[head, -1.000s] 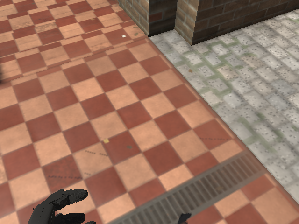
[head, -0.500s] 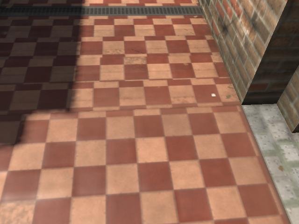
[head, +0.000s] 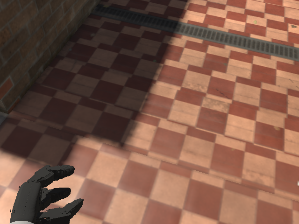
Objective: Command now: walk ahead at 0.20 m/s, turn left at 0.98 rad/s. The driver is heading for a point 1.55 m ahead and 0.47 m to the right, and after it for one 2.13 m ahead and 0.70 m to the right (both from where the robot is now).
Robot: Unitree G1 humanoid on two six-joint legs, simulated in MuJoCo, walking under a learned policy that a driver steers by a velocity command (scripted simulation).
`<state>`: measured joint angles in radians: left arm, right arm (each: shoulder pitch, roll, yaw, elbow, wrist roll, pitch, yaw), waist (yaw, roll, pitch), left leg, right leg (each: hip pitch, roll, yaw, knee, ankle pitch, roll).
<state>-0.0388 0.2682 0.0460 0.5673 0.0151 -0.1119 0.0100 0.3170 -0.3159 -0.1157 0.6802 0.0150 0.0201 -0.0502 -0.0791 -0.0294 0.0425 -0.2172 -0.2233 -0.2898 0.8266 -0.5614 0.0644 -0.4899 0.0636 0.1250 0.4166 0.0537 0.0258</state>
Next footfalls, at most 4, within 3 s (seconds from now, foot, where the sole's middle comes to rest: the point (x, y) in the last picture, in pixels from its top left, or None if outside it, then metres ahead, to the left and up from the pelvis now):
0.32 left None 0.10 0.10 -0.75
0.68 right None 0.10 -0.18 -0.75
1.14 left None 0.21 0.01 -0.75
1.62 right None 0.39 -0.46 -0.75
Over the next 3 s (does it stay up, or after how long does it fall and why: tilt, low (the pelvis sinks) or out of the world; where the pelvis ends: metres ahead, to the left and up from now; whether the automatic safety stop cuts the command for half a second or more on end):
stays up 1.47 -0.41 0.00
